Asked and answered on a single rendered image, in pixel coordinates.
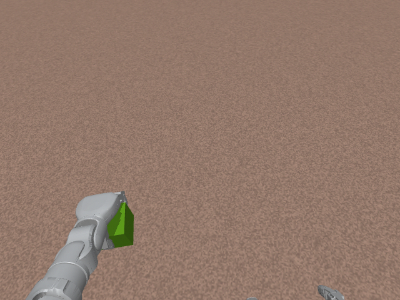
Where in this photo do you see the cube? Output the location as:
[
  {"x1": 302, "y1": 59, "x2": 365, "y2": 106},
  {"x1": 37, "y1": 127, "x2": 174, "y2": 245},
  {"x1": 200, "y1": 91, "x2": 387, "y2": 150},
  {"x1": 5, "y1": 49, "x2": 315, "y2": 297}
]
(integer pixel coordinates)
[{"x1": 102, "y1": 202, "x2": 134, "y2": 250}]

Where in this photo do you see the right robot hand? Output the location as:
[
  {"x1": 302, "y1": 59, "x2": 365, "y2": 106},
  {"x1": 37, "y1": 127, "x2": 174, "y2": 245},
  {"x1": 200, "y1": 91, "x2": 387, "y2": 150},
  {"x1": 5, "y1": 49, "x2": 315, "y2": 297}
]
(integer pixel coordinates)
[{"x1": 317, "y1": 285, "x2": 344, "y2": 300}]

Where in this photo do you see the left robot arm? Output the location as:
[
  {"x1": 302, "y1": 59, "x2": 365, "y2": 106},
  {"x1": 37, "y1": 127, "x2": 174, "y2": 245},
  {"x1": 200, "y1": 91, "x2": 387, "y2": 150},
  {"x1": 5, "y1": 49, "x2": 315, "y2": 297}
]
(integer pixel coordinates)
[{"x1": 25, "y1": 216, "x2": 108, "y2": 300}]

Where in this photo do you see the left robot hand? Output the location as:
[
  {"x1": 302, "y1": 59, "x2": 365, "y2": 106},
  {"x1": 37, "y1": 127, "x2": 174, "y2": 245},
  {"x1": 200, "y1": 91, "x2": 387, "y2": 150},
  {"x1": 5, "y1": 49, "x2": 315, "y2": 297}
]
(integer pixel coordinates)
[{"x1": 76, "y1": 191, "x2": 128, "y2": 250}]

